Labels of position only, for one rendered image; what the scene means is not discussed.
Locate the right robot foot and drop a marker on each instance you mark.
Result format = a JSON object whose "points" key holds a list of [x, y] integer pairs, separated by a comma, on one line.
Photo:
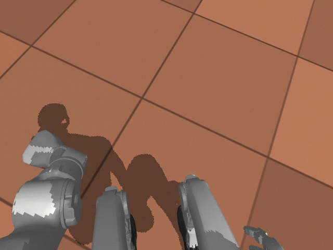
{"points": [[183, 229]]}

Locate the left robot arm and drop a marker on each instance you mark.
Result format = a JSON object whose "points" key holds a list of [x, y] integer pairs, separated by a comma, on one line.
{"points": [[47, 205]]}

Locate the left robot hand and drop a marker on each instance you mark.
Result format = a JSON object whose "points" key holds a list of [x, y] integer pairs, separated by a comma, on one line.
{"points": [[36, 152]]}

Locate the right robot hand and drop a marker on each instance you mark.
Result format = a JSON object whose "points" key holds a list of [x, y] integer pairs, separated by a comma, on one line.
{"points": [[260, 236]]}

